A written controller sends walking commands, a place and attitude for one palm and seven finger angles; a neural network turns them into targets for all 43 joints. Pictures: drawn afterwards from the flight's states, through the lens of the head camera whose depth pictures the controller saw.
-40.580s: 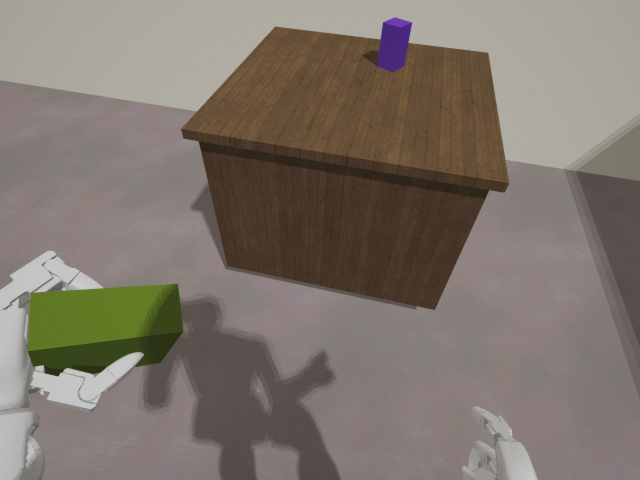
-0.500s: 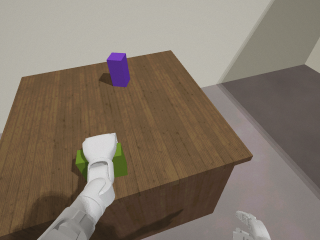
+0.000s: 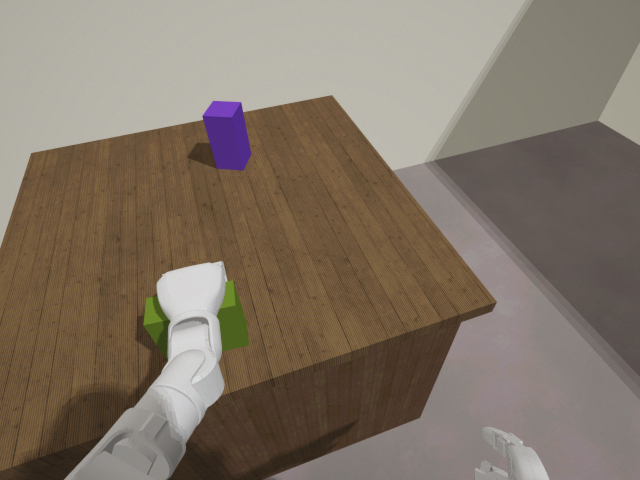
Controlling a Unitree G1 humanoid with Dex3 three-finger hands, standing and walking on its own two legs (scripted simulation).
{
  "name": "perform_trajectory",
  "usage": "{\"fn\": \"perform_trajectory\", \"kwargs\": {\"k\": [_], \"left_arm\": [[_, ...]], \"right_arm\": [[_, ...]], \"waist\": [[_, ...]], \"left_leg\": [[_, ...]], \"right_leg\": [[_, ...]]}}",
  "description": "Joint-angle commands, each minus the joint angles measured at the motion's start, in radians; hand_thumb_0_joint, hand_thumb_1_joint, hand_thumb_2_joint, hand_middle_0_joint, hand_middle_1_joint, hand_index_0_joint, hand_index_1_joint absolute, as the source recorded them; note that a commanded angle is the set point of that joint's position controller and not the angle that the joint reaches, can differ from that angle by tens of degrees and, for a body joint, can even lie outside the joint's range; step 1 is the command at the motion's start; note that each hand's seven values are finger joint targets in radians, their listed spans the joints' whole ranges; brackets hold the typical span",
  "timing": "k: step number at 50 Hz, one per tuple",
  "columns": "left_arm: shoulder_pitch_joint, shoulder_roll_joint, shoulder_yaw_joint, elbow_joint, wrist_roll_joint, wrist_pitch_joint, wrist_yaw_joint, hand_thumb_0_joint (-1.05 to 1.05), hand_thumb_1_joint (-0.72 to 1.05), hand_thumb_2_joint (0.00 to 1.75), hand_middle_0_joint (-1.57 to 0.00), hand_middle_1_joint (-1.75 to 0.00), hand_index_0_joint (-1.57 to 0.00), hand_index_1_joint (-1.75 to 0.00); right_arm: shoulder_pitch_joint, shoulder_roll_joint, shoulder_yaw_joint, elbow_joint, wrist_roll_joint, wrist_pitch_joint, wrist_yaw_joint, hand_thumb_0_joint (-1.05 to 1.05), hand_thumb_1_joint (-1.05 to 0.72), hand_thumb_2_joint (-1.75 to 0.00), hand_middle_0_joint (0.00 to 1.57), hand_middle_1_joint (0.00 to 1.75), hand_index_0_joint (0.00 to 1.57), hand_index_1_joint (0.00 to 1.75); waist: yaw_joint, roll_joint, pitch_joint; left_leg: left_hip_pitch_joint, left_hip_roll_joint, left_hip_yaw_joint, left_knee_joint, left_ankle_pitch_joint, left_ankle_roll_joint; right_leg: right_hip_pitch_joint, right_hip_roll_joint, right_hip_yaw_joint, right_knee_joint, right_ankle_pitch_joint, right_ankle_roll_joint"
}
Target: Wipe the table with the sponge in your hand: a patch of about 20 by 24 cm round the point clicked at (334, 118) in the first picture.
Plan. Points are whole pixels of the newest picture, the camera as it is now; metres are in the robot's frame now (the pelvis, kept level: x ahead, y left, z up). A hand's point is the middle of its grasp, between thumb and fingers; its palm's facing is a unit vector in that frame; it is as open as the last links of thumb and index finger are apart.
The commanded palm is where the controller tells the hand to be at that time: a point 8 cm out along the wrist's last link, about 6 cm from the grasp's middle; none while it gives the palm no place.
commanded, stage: slide across to the third lane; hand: left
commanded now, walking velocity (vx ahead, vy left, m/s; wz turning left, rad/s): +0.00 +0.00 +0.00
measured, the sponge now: (203, 329) +0.34 +0.21 -0.03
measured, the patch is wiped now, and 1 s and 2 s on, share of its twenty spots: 0.75 0.85 0.95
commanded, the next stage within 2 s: wipe forward along the third lane in 0.72 s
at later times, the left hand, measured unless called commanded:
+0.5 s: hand (242, 300) +0.36 +0.15 +0.01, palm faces -0.08 -0.01 -1.00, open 9.2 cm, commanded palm +0.34 +0.12 +0.06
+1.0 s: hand (255, 297) +0.37 +0.13 +0.01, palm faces -0.10 -0.02 -1.00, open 9.2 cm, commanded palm +0.36 +0.12 +0.05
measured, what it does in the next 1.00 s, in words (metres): stands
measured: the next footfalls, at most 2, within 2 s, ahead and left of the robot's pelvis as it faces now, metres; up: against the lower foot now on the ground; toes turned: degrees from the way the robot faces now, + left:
none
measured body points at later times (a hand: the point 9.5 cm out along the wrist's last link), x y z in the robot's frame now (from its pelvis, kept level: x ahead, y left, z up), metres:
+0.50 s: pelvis +0.00 +0.00 +0.00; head +0.00 -0.03 +0.45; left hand +0.36 +0.15 +0.06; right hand +0.18 -0.21 -0.13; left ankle +0.01 +0.10 -0.73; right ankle +0.00 -0.08 -0.73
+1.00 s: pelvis -0.01 -0.02 +0.00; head +0.00 -0.04 +0.45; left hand +0.37 +0.13 +0.06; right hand +0.15 -0.25 -0.13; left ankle +0.01 +0.10 -0.73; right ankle +0.00 -0.08 -0.73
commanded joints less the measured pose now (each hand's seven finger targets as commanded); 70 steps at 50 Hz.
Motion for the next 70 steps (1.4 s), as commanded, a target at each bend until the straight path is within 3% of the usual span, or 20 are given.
{"fn": "perform_trajectory", "kwargs": {"k": [1, 7, 9, 11, 13, 16, 19, 21, 30, 34, 37, 41, 44, 46, 51, 55, 62, 64, 67, 70], "left_arm": [[-0.322, -0.040, -0.039, -0.117, -0.025, -0.039, -0.020, 0.00, 0.10, 1.30, -1.20, -1.60, -1.20, -1.60], [-0.433, -0.115, -0.110, -0.073, -0.031, -0.094, -0.011, 0.00, 0.10, 1.30, -1.20, -1.60, -1.20, -1.60], [-0.453, -0.134, -0.120, -0.033, -0.034, -0.099, -0.002, 0.00, 0.10, 1.30, -1.20, -1.60, -1.20, -1.60], [-0.464, -0.161, -0.126, -0.046, -0.039, -0.108, 0.008, 0.00, 0.10, 1.30, -1.20, -1.60, -1.20, -1.60], [-0.447, -0.137, -0.105, -0.007, -0.026, -0.101, 0.025, 0.00, 0.10, 1.30, -1.20, -1.60, -1.20, -1.60], [-0.501, -0.154, -0.094, 0.024, -0.042, -0.085, 0.050, 0.00, 0.10, 1.30, -1.20, -1.60, -1.20, -1.60], [-0.541, -0.165, -0.101, 0.076, -0.036, -0.058, 0.075, 0.00, 0.10, 1.30, -1.20, -1.60, -1.20, -1.60], [-0.556, -0.155, -0.075, 0.093, -0.046, -0.048, 0.083, 0.00, 0.10, 1.30, -1.20, -1.60, -1.20, -1.60], [-0.630, -0.199, -0.107, 0.179, -0.051, -0.027, 0.097, 0.00, 0.10, 1.30, -1.20, -1.60, -1.20, -1.60], [-0.580, -0.169, -0.072, 0.178, -0.056, -0.035, 0.102, 0.00, 0.10, 1.30, -1.20, -1.60, -1.20, -1.60], [-0.563, -0.155, -0.058, 0.187, -0.056, -0.032, 0.106, 0.00, 0.10, 1.30, -1.20, -1.60, -1.20, -1.60], [-0.556, -0.144, -0.046, 0.170, -0.058, -0.024, 0.109, 0.00, 0.10, 1.30, -1.20, -1.60, -1.20, -1.60], [-0.620, -0.126, -0.043, 0.229, -0.046, -0.014, 0.115, 0.00, 0.10, 1.30, -1.20, -1.60, -1.20, -1.60], [-0.660, -0.089, 0.002, 0.228, -0.048, -0.021, 0.122, 0.00, 0.10, 1.30, -1.20, -1.60, -1.20, -1.60], [-0.676, -0.051, 0.031, 0.292, -0.023, -0.023, 0.121, 0.00, 0.10, 1.30, -1.20, -1.60, -1.20, -1.60], [-0.725, 0.004, 0.057, 0.341, 0.003, -0.019, 0.125, 0.00, 0.10, 1.30, -1.20, -1.60, -1.20, -1.60], [-0.747, 0.092, 0.120, 0.413, 0.000, -0.011, 0.123, 0.00, 0.10, 1.30, -1.20, -1.60, -1.20, -1.60], [-0.749, 0.084, 0.107, 0.425, 0.002, -0.007, 0.117, 0.00, 0.10, 1.30, -1.20, -1.60, -1.20, -1.60], [-0.786, 0.139, 0.136, 0.426, 0.005, -0.013, 0.112, 0.00, 0.10, 1.30, -1.20, -1.60, -1.20, -1.60], [-0.790, 0.137, 0.132, 0.452, 0.012, -0.015, 0.111, 0.00, 0.10, 1.30, -1.20, -1.60, -1.20, -1.60]], "right_arm": [[-0.159, -0.098, -0.029, -0.148, 0.006, -0.053, 0.004, 0.00, -0.90, -0.90, 0.20, 0.30, 0.20, 0.30], [-0.141, -0.090, -0.036, -0.121, 0.003, -0.068, 0.014, 0.00, -0.90, -0.90, 0.20, 0.30, 0.20, 0.30], [-0.134, -0.089, -0.035, -0.107, 0.001, -0.068, 0.021, 0.00, -0.90, -0.90, 0.20, 0.30, 0.20, 0.30], [-0.138, -0.082, -0.038, -0.109, -0.003, -0.070, 0.030, 0.00, -0.90, -0.90, 0.20, 0.30, 0.20, 0.30], [-0.135, -0.085, -0.041, -0.099, -0.008, -0.063, 0.037, 0.00, -0.90, -0.90, 0.20, 0.30, 0.20, 0.30], [-0.146, -0.076, -0.038, -0.093, -0.008, -0.059, 0.044, 0.00, -0.90, -0.90, 0.20, 0.30, 0.20, 0.30], [-0.149, -0.073, -0.036, -0.076, -0.011, -0.052, 0.048, 0.00, -0.90, -0.90, 0.20, 0.30, 0.20, 0.30], [-0.154, -0.071, -0.036, -0.074, -0.012, -0.050, 0.048, 0.00, -0.90, -0.90, 0.20, 0.30, 0.20, 0.30], [-0.143, -0.069, -0.038, -0.054, -0.014, -0.044, 0.050, 0.00, -0.90, -0.90, 0.20, 0.30, 0.20, 0.30], [-0.139, -0.070, -0.039, -0.060, -0.016, -0.044, 0.046, 0.00, -0.90, -0.90, 0.20, 0.30, 0.20, 0.30], [-0.140, -0.072, -0.040, -0.063, -0.015, -0.041, 0.044, 0.00, -0.90, -0.90, 0.20, 0.30, 0.20, 0.30], [-0.155, -0.068, -0.042, -0.070, -0.011, -0.043, 0.042, 0.00, -0.90, -0.90, 0.20, 0.30, 0.20, 0.30], [-0.143, -0.072, -0.035, -0.049, -0.011, -0.045, 0.032, 0.00, -0.90, -0.90, 0.20, 0.30, 0.20, 0.30], [-0.139, -0.070, -0.034, -0.042, -0.014, -0.053, 0.022, 0.00, -0.90, -0.90, 0.20, 0.30, 0.20, 0.30], [-0.111, -0.078, -0.031, -0.032, -0.020, -0.059, 0.009, 0.00, -0.90, -0.90, 0.20, 0.30, 0.20, 0.30], [-0.079, -0.090, -0.028, -0.019, -0.029, -0.067, -0.004, 0.00, -0.90, -0.90, 0.20, 0.30, 0.20, 0.30], [-0.027, -0.104, -0.025, -0.023, -0.032, -0.082, -0.009, 0.00, -0.90, -0.90, 0.20, 0.30, 0.20, 0.30], [-0.015, -0.104, -0.025, -0.028, -0.030, -0.086, -0.009, 0.00, -0.90, -0.90, 0.20, 0.30, 0.20, 0.30], [0.007, -0.115, -0.027, -0.027, -0.028, -0.094, -0.012, 0.00, -0.90, -0.90, 0.20, 0.30, 0.20, 0.30], [0.034, -0.116, -0.027, -0.021, -0.029, -0.102, -0.008, 0.00, -0.90, -0.90, 0.20, 0.30, 0.20, 0.30]], "waist": [[-0.021, -0.085, -0.192], [-0.044, -0.117, -0.200], [-0.045, -0.128, -0.186], [-0.034, -0.109, -0.225], [-0.029, -0.131, -0.221], [-0.028, -0.153, -0.220], [-0.032, -0.126, -0.223], [-0.029, -0.155, -0.240], [-0.053, -0.138, -0.226], [-0.034, -0.139, -0.271], [-0.035, -0.168, -0.247], [-0.026, -0.141, -0.249], [-0.052, -0.134, -0.186], [-0.048, -0.143, -0.230], [-0.071, -0.182, -0.217], [-0.095, -0.160, -0.206], [-0.102, -0.148, -0.262], [-0.107, -0.149, -0.260], [-0.117, -0.158, -0.284], [-0.121, -0.124, -0.273]], "left_leg": [[0.143, 0.004, -0.030, -0.053, 0.147, 0.017], [0.186, 0.014, -0.051, -0.045, 0.159, 0.021], [0.179, 0.013, -0.051, -0.044, 0.160, 0.018], [0.193, 0.014, -0.048, -0.038, 0.202, 0.016], [0.183, 0.012, -0.045, -0.033, 0.206, 0.013], [0.161, 0.012, -0.041, -0.035, 0.207, 0.011], [0.159, 0.011, -0.032, -0.036, 0.191, 0.009], [0.148, 0.012, -0.028, -0.039, 0.196, 0.011], [0.123, 0.007, -0.016, -0.037, 0.149, 0.016], [0.113, 0.004, -0.004, -0.037, 0.169, 0.015], [0.091, 0.004, 0.000, -0.046, 0.156, 0.016], [0.091, 0.003, 0.005, -0.056, 0.144, 0.016], [0.070, 0.004, 0.009, -0.063, 0.081, 0.014], [0.066, 0.004, 0.010, -0.062, 0.089, 0.015], [0.013, 0.004, 0.012, -0.050, 0.067, 0.015], [-0.025, 0.006, 0.017, -0.029, 0.034, 0.015], [-0.105, 0.006, 0.020, 0.009, 0.023, 0.015], [-0.120, 0.005, 0.022, 0.017, 0.011, 0.016], [-0.145, 0.007, 0.020, 0.028, 0.005, 0.019], [-0.156, 0.010, 0.022, 0.035, -0.001, 0.018]], "right_leg": [[0.052, -0.032, 0.039, -0.094, 0.232, -0.013], [0.016, -0.028, 0.008, -0.087, 0.210, -0.008], [0.010, -0.031, 0.003, -0.088, 0.219, -0.008], [0.023, -0.030, 0.000, -0.071, 0.262, -0.013], [0.032, -0.031, 0.002, -0.070, 0.275, -0.011], [0.045, -0.033, 0.001, -0.071, 0.293, -0.007], [0.042, -0.037, 0.000, -0.074, 0.285, -0.005], [0.065, -0.037, 0.007, -0.078, 0.301, -0.003], [0.055, -0.044, 0.016, -0.091, 0.279, 0.004], [0.107, -0.048, 0.028, -0.089, 0.331, 0.005], [0.118, -0.049, 0.039, -0.100, 0.333, 0.008], [0.123, -0.050, 0.049, -0.115, 0.312, 0.007], [0.069, -0.051, 0.054, -0.134, 0.227, 0.013], [0.088, -0.052, 0.058, -0.128, 0.240, 0.015], [0.073, -0.059, 0.075, -0.126, 0.243, 0.024], [0.027, -0.063, 0.083, -0.118, 0.199, 0.028], [0.030, -0.065, 0.087, -0.081, 0.210, 0.038], [0.023, -0.065, 0.089, -0.082, 0.201, 0.040], [0.028, -0.065, 0.098, -0.076, 0.198, 0.045], [0.000, -0.062, 0.091, -0.069, 0.188, 0.040]]}}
